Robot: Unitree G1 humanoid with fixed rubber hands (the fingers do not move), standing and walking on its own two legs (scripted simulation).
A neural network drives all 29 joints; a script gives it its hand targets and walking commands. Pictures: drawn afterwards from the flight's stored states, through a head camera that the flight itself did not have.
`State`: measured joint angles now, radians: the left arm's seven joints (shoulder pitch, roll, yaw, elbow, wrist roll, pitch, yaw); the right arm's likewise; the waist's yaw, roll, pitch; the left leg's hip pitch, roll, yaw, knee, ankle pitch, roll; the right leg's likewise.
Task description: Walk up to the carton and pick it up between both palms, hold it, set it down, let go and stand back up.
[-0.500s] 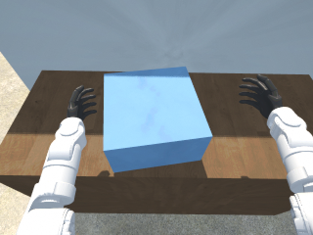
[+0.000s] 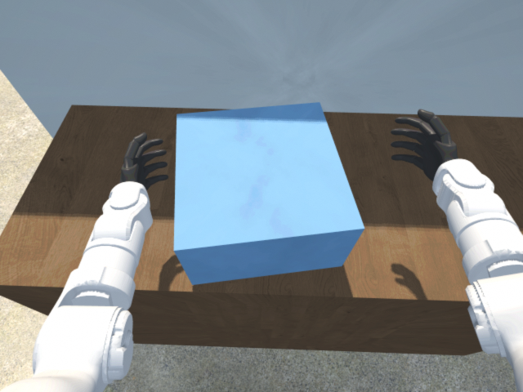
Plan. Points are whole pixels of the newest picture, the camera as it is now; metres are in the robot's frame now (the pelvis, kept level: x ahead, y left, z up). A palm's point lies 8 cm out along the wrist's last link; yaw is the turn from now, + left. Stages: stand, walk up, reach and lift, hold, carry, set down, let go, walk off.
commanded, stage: reach and lift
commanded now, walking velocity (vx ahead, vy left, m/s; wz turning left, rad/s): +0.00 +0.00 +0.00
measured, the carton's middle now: (258, 189) +0.48 +0.03 -0.04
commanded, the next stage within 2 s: none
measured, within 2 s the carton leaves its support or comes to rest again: neither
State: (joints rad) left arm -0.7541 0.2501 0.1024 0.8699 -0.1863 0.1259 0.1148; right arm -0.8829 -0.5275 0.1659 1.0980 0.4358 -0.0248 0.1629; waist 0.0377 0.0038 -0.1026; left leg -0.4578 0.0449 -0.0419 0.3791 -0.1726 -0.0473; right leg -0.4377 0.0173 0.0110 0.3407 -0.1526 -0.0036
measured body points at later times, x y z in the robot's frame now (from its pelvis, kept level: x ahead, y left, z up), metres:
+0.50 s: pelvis -0.04 -0.02 -0.04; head +0.10 -0.03 +0.39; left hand +0.41 +0.22 -0.02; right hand +0.44 -0.24 -0.01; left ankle -0.01 +0.14 -0.74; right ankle -0.01 -0.12 -0.74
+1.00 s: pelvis -0.04 -0.03 -0.04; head +0.10 -0.04 +0.39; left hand +0.41 +0.21 -0.02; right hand +0.45 -0.19 -0.01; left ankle -0.01 +0.14 -0.74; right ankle -0.01 -0.12 -0.74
